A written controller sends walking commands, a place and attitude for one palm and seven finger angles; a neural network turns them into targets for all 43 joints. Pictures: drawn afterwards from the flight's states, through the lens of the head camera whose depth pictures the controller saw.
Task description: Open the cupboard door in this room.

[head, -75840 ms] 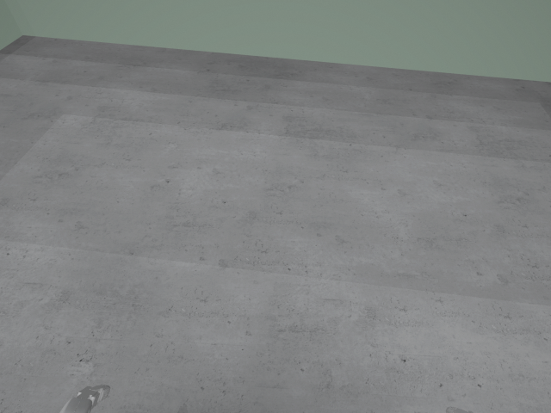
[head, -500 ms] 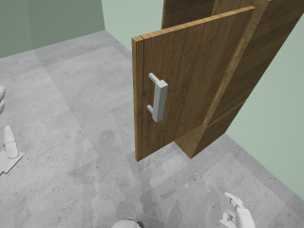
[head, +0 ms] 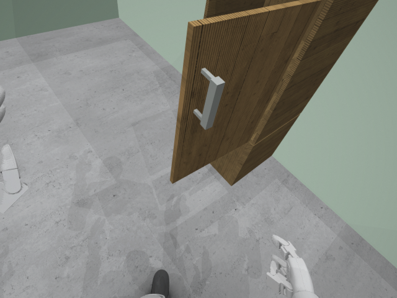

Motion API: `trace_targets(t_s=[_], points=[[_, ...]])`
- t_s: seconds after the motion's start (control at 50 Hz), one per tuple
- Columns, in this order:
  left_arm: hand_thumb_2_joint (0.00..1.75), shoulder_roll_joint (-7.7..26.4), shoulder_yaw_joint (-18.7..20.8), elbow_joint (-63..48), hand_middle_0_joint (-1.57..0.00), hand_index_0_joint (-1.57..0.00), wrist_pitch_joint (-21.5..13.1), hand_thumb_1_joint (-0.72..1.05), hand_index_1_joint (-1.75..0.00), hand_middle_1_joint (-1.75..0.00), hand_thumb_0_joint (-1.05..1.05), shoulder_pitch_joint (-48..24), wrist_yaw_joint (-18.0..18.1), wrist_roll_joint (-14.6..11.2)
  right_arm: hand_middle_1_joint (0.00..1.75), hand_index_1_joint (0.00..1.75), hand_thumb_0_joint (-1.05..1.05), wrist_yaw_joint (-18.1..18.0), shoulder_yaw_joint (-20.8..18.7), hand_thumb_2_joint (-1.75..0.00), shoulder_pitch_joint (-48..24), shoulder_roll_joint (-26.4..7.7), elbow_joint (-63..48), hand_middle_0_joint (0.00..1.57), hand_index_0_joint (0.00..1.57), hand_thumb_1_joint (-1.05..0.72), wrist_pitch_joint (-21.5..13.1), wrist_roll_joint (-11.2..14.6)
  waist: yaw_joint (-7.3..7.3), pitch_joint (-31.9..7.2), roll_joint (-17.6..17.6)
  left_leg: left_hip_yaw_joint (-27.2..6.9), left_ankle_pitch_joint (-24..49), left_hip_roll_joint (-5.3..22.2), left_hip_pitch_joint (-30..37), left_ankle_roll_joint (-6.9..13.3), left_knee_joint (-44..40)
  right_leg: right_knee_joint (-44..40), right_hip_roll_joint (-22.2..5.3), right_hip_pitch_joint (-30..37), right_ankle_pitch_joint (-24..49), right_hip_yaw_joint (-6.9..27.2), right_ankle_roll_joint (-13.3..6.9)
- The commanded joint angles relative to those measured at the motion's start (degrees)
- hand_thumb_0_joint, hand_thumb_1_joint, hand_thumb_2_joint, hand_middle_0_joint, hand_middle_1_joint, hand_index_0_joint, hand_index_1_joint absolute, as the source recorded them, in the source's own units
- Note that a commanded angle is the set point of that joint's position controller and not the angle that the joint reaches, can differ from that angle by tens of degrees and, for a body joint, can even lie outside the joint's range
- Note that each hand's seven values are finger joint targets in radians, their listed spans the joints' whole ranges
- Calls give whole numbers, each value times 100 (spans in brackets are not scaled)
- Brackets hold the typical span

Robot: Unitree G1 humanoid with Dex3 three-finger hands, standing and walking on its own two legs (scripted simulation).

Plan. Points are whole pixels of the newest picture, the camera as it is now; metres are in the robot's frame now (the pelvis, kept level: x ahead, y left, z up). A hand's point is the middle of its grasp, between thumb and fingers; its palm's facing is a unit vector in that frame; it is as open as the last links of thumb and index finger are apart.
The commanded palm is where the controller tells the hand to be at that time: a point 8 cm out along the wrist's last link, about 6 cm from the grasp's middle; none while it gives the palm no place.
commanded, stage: stop stepping back and stand still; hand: left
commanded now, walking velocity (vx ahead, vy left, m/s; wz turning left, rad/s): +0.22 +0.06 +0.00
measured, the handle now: (206, 99) +0.53 +0.03 +0.08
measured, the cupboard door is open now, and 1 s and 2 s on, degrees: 86 86 86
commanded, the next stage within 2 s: let the arm hang, fingers relaxed in 1.92 s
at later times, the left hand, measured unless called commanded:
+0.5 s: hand (37, 297) +0.11 +0.20 +0.16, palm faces +0.26 -0.81 -0.52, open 7.4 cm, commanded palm +0.06 +0.27 +0.17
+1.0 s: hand out of the picture +0.10 +0.26 +0.18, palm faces +0.42 -0.78 -0.47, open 7.4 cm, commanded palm +0.04 +0.30 +0.17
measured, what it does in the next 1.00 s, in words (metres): walks backwards: right foot, then left foot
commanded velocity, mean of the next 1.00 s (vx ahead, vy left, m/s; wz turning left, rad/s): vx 0.14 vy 0.05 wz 0.00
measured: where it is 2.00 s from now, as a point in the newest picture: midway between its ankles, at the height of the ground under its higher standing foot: outside the picture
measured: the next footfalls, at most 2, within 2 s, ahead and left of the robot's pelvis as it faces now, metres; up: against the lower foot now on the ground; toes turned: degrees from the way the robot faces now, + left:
right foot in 0.08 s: -0.16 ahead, -0.09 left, +0.00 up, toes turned -6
left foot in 0.22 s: +0.11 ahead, +0.08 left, +0.00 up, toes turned -4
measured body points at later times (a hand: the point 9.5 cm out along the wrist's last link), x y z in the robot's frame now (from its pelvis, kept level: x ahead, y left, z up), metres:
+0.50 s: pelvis -0.10 -0.02 -0.02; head -0.11 -0.01 +0.43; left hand +0.09 +0.24 +0.19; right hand +0.02 -0.27 -0.10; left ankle +0.05 +0.08 -0.72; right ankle -0.09 -0.07 -0.74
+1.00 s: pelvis -0.11 +0.01 +0.00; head -0.10 +0.02 +0.45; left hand +0.07 +0.30 +0.20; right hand +0.05 -0.25 -0.08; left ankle -0.14 +0.14 -0.74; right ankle -0.09 -0.07 -0.74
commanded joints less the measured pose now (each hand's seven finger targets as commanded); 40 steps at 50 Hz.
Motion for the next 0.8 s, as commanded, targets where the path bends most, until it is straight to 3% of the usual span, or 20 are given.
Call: trace_targets(t_s=[0.0,0.04,0.08,0.12,0.18,0.2,0.22,0.24,0.3,0.34,0.38,0.4,0.42,0.44,0.46,0.52,0.58,0.62,0.7,0.78], points=[[90,1136,1038,-1350,-20,-20,-283,90,-30,-30,0,729,25,-144,30,30,0,-84,-302,-90,-13,-984,-750,20,20,-90,-103,18,193,-1465,1502,179,-1779,-176,2427,-643,685,-2810,-163,-31,1155,-185,-257],[90,1520,1440,-1476,-20,-20,-293,90,-30,-30,0,851,46,-194,30,30,0,-88,-236,-90,-71,-963,-654,20,20,-90,109,-4,198,-1019,-182,44,-1872,-347,2276,-201,2889,-3193,-1578,-1340,2283,753,-370],[90,1745,1595,-1602,-20,-20,-283,90,-30,-30,0,388,78,-210,30,30,0,-69,-216,-90,-252,-1081,-854,20,20,-90,57,-13,197,-945,-498,-126,-2155,-93,766,-225,3986,-2725,-2315,-734,2986,1382,-942],[90,786,768,-841,-20,-20,-104,90,-30,-30,0,-119,0,-129,30,30,0,-80,-450,-90,-286,-1304,-755,20,20,-90,-14,158,34,-97,-1211,-123,-1681,-67,49,-125,3605,-2196,-1781,-176,4237,1135,-662],[90,736,538,380,-20,-20,87,90,-30,-30,0,-814,59,-31,30,30,0,-280,-350,-90,-69,-1355,-426,20,20,-90,25,190,-237,180,428,87,-1392,-282,2102,190,1925,-466,-1297,-1257,4121,305,-159],[90,698,422,625,-20,-20,120,90,-30,-30,0,-1164,67,-5,30,30,0,-341,-361,-90,-29,-1480,-448,20,20,-90,20,155,-254,45,1480,-932,-1430,253,2377,541,1339,564,-729,-1609,2975,-29,163],[90,661,303,658,-20,-20,78,90,-30,-30,0,-1650,100,37,30,30,0,-339,-345,-90,-40,-1504,-491,20,20,-90,-28,104,-213,15,2285,-2776,-2122,1260,2264,1091,445,1722,-273,-1982,736,96,311],[90,776,279,876,-20,-20,56,90,-30,-30,0,-1840,113,129,30,30,0,-329,-264,-90,-112,-1424,-517,20,20,-90,-135,59,-162,386,1819,-3946,-3127,1651,1663,1326,-198,2450,-188,-2214,194,624,208],[90,697,279,346,-20,-20,53,90,-30,-30,0,-1238,64,174,30,30,0,-250,-367,-90,-362,-1349,-545,20,20,-90,-181,26,150,203,288,-2318,-4704,1102,-486,516,-886,1875,-260,-341,568,351,-24],[90,799,526,-297,-20,-20,7,90,-30,-30,0,-116,32,103,30,30,0,-183,-426,-90,-399,-1362,-693,20,20,-90,-188,22,327,-306,1096,-1025,-4390,577,-868,174,-917,1042,-18,737,794,-222,-1],[90,838,619,-988,-20,-20,-122,90,-30,-30,0,492,37,141,30,30,0,-107,-419,-90,-521,-1268,-879,20,20,-90,-178,9,320,-400,2263,-636,-4730,472,-1603,114,-596,490,-32,1524,587,-358,-71],[90,948,824,-1054,-20,-20,-150,90,-30,-30,0,836,65,170,30,30,0,-89,-423,-90,-538,-1226,-952,20,20,-90,-135,7,365,-355,2190,-556,-4792,395,-2108,48,-14,-4,-152,1926,459,-96,-163],[90,991,925,-1108,-20,-20,-140,90,-30,-30,0,996,81,223,30,30,0,-69,-443,-90,-496,-1149,-992,20,20,-90,-60,17,417,-175,1342,-151,-4496,39,-2373,-29,1383,-883,-595,1729,240,495,-281],[90,1314,1217,-1102,-20,-20,-127,90,-30,-30,0,997,127,253,30,30,0,-55,-494,-90,-293,-1012,-917,20,20,-90,41,90,391,-108,-868,341,-3584,-526,-1545,-189,4124,-2664,-1855,-28,-790,2271,-549],[90,1142,1038,-1193,-20,-20,-163,90,-30,-30,0,473,106,160,30,30,0,-125,-512,-90,-393,-1203,-801,20,20,-90,49,23,199,237,-1085,-194,-3060,-554,-1637,-277,5722,-3558,-2705,-1303,-1468,3791,-704],[90,1011,1154,76,-20,-20,-294,90,-30,-30,0,-253,44,221,30,30,0,-256,-543,-90,-134,-1177,-548,20,20,-90,5,-36,-165,344,21,-498,-1723,-96,-1256,-315,6458,-3454,-2161,-2211,-1952,2814,-283],[90,754,789,1052,-20,-20,-436,90,-30,-30,0,-387,25,216,30,30,0,-356,-613,-90,-30,-1325,-310,20,20,-90,-56,44,-53,77,611,-235,-1542,-42,-1303,-223,5652,-2939,-1923,-889,331,2080,117],[90,454,365,1335,-20,-20,-437,90,-30,-30,0,-617,55,288,30,30,0,-358,-607,-90,9,-1337,-258,20,20,-90,-115,65,-9,-137,191,-63,-1861,-140,-1208,-115,4996,-2665,-1933,-5,1829,1748,346],[90,136,-161,1328,-20,-20,-313,90,-30,-30,0,-713,123,308,30,30,0,-364,-570,-90,-84,-1436,-415,20,20,-90,-196,80,88,144,-1251,282,-2364,-263,-346,9,3560,-3330,-1795,-287,-24,1572,568],[90,630,360,203,-20,-20,-406,90,-30,-30,0,-626,263,369,30,30,0,-369,-532,-90,-243,-1319,-592,20,20,-90,-262,23,233,-210,-1289,472,-2607,-287,362,103,2122,-2955,-1921,370,1392,1423,78]])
